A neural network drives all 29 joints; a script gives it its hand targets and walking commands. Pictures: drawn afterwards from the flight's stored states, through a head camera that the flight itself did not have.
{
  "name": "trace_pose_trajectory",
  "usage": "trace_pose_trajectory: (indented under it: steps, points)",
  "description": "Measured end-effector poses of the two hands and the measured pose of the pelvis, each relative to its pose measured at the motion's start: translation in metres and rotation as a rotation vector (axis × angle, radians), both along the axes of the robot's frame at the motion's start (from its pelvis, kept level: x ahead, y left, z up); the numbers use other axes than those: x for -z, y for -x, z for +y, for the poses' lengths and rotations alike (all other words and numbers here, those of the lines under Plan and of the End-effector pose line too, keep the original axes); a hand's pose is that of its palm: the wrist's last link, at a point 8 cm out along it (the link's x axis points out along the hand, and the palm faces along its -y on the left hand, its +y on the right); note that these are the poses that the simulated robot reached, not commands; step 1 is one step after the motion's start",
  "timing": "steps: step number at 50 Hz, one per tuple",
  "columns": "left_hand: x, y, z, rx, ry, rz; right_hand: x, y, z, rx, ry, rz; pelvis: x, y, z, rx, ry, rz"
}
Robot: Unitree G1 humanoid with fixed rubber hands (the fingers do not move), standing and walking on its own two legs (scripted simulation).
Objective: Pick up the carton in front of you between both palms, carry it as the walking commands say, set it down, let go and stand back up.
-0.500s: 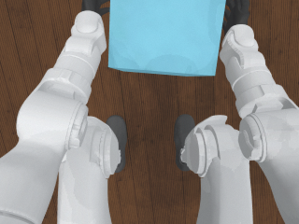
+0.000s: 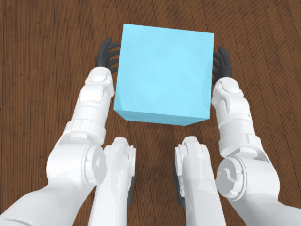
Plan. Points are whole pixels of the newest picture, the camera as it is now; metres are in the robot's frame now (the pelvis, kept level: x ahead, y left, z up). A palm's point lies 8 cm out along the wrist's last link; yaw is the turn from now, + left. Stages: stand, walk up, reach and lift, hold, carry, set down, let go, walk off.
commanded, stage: reach and lift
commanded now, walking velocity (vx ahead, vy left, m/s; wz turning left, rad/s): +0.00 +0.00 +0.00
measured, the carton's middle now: (160, 85) +0.48 -0.02 -0.14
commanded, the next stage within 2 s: none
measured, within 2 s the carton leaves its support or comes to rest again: neither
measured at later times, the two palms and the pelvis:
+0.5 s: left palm (78, 49) +0.47 +0.13 +0.08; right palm (254, 59) +0.45 -0.16 +0.08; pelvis +0.04 +0.00 +0.13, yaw +0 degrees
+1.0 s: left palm out of the picture +0.42 +0.14 +0.25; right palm out of the picture +0.41 -0.16 +0.25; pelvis +0.09 +0.00 +0.27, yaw +0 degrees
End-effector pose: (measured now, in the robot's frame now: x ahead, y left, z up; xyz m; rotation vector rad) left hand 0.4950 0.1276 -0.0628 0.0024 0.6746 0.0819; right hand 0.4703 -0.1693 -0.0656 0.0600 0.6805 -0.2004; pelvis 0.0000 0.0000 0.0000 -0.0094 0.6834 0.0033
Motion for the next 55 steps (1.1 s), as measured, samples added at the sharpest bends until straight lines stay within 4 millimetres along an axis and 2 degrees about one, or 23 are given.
trace_pose_trajectory:
  steps: [9, 22, 44, 55]
  points:
    - [-0.05, 0.007, -0.001, -0.003, 0.006, -0.005, -0.053, 0.007, -0.002, 0.003, 0.004, -0.006, -0.047, -0.008, 0.003, 0.003, 0.002, 0.032]
    - [-0.127, 0.025, 0.006, -0.034, 0.021, -0.009, -0.13, 0.018, 0.005, -0.003, -0.013, -0.011, -0.113, -0.033, 0.003, 0.003, -0.002, -0.026]
    - [-0.274, 0.061, 0.011, -0.053, 0.009, 0.004, -0.275, 0.048, 0.009, -0.029, -0.01, 0.002, -0.242, -0.078, 0.0, 0.006, -0.007, -0.279]
    - [-0.342, 0.079, 0.013, -0.061, 0.009, -0.004, -0.344, 0.062, 0.011, -0.042, -0.004, -0.006, -0.296, -0.098, -0.002, 0.007, -0.008, -0.457]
